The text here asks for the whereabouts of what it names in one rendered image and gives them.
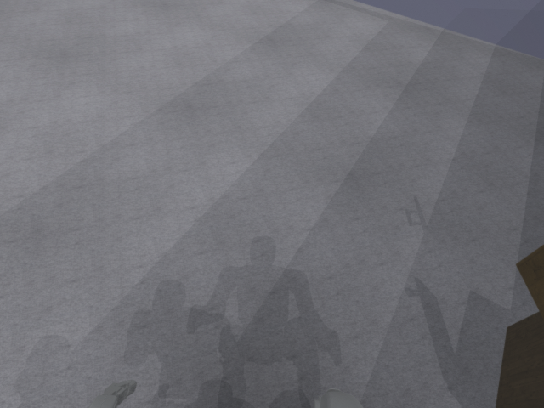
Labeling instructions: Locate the right robot thigh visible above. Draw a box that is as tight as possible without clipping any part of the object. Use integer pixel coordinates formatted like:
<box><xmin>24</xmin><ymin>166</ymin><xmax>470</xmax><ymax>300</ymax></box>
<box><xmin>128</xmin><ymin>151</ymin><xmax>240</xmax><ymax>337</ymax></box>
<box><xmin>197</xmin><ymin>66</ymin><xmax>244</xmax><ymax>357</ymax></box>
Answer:
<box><xmin>314</xmin><ymin>391</ymin><xmax>363</xmax><ymax>408</ymax></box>

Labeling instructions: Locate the cupboard door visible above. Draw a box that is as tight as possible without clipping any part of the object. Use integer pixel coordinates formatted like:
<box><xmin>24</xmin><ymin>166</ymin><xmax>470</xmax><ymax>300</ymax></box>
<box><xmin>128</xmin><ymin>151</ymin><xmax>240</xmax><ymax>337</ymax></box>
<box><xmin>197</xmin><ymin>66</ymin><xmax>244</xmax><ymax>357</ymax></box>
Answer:
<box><xmin>516</xmin><ymin>245</ymin><xmax>544</xmax><ymax>320</ymax></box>

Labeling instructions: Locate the robot left hand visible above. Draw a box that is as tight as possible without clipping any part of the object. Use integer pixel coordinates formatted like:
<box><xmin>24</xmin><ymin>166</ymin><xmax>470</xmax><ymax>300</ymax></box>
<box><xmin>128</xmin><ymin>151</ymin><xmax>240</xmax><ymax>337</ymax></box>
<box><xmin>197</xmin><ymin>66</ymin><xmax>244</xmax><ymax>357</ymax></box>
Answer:
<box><xmin>88</xmin><ymin>380</ymin><xmax>137</xmax><ymax>408</ymax></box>

